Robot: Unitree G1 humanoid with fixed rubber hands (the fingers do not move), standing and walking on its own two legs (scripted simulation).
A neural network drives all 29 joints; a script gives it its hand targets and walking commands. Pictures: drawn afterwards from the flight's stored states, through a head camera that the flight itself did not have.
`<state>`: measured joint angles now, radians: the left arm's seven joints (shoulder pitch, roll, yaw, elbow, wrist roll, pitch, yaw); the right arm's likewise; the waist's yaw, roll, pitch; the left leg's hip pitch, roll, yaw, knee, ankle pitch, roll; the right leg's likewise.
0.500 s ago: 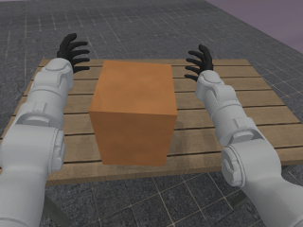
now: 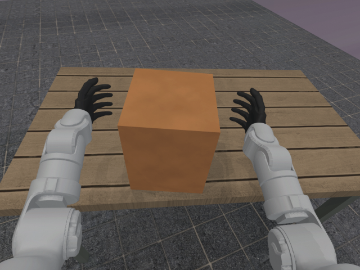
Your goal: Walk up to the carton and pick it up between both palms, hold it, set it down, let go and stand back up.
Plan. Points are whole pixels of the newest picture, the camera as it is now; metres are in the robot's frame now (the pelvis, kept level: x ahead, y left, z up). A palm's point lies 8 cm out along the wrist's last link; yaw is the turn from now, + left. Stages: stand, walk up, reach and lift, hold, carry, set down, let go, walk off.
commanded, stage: set down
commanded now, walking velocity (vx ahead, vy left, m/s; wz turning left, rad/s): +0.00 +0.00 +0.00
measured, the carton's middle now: (170, 133) +0.44 +0.00 +0.05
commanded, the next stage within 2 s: none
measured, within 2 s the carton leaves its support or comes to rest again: neither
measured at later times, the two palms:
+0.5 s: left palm (78, 156) +0.34 +0.20 +0.09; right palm (259, 160) +0.30 -0.19 +0.10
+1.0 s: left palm (70, 200) +0.27 +0.22 +0.04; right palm (261, 193) +0.24 -0.18 +0.06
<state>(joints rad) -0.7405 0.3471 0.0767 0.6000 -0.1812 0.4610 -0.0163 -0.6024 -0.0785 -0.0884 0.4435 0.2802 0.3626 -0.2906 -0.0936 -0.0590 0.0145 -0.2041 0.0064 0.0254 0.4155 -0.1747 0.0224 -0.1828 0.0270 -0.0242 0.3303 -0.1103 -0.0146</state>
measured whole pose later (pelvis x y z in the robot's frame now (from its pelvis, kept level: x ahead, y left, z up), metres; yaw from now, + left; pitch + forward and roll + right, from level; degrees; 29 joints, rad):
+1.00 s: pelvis +0.04 +0.00 +0.00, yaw -1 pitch -4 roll -1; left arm 0.18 0.30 0.03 0.00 -0.23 0.15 -0.08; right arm 0.32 -0.04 0.03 -0.17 0.17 0.15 -0.23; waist 0.03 -0.03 0.07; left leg -0.07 0.01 0.04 0.36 -0.21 0.02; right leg -0.07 0.03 0.00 0.31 -0.16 -0.02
